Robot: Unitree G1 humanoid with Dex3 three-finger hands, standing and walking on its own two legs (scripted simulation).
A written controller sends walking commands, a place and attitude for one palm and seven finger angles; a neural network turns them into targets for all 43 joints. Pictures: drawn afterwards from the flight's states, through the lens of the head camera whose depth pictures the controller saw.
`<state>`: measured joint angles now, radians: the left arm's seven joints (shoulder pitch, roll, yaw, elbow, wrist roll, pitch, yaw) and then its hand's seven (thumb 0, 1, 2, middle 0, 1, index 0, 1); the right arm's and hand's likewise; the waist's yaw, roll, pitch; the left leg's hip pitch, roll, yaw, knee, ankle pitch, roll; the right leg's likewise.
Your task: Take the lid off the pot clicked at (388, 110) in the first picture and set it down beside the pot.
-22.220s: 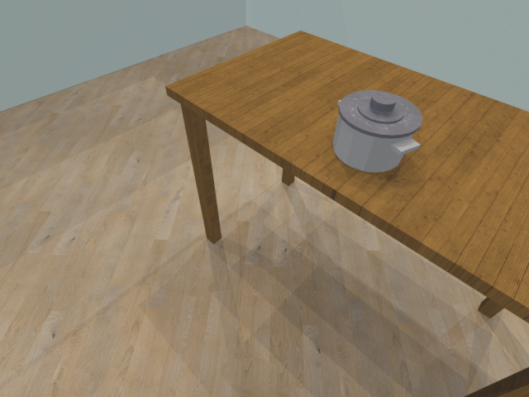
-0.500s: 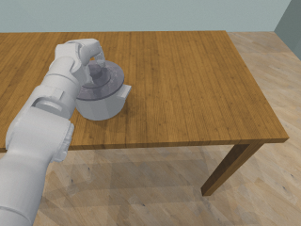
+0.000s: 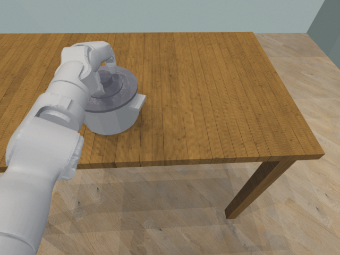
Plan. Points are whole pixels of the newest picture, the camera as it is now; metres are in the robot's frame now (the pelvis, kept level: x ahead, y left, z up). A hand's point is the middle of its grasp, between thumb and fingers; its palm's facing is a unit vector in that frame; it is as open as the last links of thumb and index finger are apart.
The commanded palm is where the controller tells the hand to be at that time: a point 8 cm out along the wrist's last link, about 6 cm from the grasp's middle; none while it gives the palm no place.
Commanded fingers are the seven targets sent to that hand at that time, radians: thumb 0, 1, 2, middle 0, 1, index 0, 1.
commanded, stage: close the fingers and squeeze the knob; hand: left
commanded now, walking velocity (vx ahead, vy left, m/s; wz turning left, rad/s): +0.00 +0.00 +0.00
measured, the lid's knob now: (101, 79) +0.52 +0.13 +0.13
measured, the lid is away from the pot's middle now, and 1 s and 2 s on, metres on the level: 0.00 0.01 0.01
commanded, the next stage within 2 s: lift the lid straight up in 1.26 s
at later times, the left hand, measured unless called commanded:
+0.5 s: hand (95, 79) +0.49 +0.14 +0.16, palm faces -0.40 -0.06 -0.91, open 8.5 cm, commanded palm +0.49 +0.13 +0.20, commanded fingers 0.00 0.28 0.83 -0.64 -1.07 -0.64 -1.07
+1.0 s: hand (95, 80) +0.48 +0.13 +0.16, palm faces -0.39 -0.05 -0.92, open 8.3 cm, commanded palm +0.49 +0.13 +0.20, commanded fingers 0.00 0.48 0.90 -0.78 -1.11 -0.66 -1.04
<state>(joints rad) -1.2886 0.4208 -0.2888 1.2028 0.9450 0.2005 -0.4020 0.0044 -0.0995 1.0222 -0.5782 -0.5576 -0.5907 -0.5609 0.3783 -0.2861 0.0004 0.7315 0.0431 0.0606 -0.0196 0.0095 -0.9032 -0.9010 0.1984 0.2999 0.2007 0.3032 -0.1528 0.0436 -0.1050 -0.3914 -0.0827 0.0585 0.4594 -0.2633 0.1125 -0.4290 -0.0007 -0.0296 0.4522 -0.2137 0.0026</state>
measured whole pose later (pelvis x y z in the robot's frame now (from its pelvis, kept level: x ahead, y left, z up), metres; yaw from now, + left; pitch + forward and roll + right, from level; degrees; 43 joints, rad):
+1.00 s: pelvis +0.00 +0.00 +0.00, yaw +0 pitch +9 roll -1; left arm -1.22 0.43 -0.28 1.13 0.93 0.19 -0.41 0.02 0.22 0.78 -0.65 -1.06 -0.53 -0.97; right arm 0.36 -0.28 0.00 0.72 0.04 0.07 -0.02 0.01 -0.90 -0.90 0.20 0.30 0.20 0.30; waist -0.14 0.05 -0.10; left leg -0.35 -0.08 0.06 0.44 -0.25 0.11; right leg -0.39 0.00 -0.03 0.43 -0.20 0.00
